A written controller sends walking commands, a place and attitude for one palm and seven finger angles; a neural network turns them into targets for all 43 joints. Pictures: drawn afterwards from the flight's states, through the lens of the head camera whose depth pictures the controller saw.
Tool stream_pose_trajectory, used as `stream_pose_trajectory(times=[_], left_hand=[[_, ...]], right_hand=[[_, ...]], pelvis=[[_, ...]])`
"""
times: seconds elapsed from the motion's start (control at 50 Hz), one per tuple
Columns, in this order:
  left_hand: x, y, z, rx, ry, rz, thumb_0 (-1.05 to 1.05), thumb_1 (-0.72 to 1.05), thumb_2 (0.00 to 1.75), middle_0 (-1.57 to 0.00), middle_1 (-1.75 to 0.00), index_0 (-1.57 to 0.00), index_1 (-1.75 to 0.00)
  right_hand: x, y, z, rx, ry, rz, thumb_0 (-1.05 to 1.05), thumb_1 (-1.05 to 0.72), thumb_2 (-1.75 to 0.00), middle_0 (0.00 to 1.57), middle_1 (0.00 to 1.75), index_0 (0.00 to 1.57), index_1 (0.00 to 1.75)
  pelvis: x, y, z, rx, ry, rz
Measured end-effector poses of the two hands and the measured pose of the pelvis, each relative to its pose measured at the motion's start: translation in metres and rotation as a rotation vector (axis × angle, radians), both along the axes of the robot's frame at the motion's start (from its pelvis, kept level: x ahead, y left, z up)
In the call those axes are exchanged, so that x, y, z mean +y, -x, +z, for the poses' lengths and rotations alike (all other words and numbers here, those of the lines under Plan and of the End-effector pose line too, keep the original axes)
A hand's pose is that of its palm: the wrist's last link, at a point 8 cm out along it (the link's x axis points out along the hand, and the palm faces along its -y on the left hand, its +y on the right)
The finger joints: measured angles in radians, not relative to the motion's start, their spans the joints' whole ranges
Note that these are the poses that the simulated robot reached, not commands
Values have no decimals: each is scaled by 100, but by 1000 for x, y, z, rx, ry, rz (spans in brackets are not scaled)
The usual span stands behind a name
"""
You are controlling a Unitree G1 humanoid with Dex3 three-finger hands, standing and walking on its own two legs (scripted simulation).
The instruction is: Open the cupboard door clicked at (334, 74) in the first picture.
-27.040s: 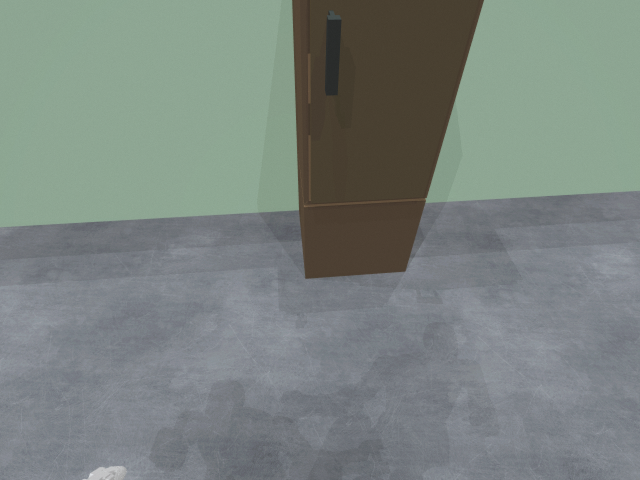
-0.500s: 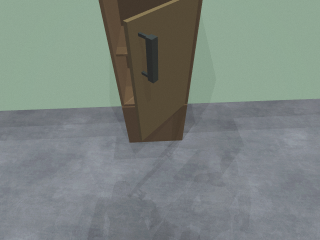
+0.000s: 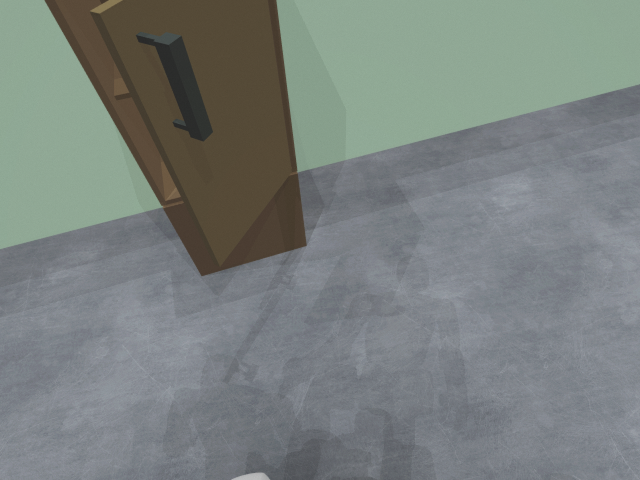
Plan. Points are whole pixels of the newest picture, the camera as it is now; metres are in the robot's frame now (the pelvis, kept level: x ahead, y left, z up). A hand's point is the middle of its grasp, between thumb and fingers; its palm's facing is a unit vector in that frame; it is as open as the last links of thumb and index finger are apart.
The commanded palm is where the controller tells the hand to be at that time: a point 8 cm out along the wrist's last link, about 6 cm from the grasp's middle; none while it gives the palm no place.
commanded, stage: walk to a spot facing it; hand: left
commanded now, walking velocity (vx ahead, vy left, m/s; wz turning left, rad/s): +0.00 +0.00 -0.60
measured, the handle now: (175, 88) +0.62 +0.26 +0.14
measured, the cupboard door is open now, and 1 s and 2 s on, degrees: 45 45 45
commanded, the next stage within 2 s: none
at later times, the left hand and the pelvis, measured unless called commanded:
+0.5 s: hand out of the picture +0.13 +0.18 -0.16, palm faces -0.20 -0.96 -0.20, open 7.4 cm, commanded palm none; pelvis +0.00 +0.00 +0.01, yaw -16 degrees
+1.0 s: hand (268, 458) +0.16 +0.10 -0.15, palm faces -0.47 -0.86 -0.20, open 7.4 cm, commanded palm none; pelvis +0.03 -0.05 +0.02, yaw -33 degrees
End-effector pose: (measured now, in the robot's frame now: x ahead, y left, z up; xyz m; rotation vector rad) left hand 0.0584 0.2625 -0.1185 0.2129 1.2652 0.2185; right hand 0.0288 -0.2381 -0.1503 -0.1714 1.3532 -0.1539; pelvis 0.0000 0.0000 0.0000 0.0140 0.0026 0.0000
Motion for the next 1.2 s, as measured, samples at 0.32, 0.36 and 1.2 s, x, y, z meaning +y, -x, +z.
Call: stream_pose_trajectory(times=[0.32, 0.36, 1.2], left_hand=[[-30, -33, -4, 15, 32, -167, 0, 91, 89, -20, -30, -20, -30], [-27, -40, -12, 17, 50, -182, 0, 91, 89, -20, -30, -20, -30], [-160, -221, -16, 92, 101, -696, 1, 91, 90, -20, -30, -19, -30]], right_hand=[[-32, -32, 35, -198, 67, -157, 0, -91, -90, 20, 29, 20, 30], [-28, -32, 36, -226, 88, -165, 0, -91, -90, 20, 29, 20, 30], [-42, 48, 45, -136, 112, -657, 0, -91, -90, 20, 29, 20, 30]], pelvis=[[-6, 2, 10, 16, -9, -181], [0, 0, 5, 28, 9, -203], [-69, -95, 13, 33, 15, -715]])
